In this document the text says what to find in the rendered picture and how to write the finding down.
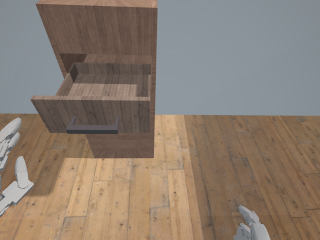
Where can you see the right robot hand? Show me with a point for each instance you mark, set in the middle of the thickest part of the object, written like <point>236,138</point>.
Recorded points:
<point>257,231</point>

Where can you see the left robot hand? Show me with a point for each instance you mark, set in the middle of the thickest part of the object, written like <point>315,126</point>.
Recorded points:
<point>14,193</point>

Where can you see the cabinet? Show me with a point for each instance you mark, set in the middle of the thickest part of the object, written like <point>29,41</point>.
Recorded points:
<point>106,31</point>

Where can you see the handle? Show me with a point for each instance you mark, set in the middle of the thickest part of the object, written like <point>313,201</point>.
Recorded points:
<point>92,129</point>

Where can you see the drawer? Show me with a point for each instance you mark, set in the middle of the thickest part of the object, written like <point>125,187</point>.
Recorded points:
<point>97,93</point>

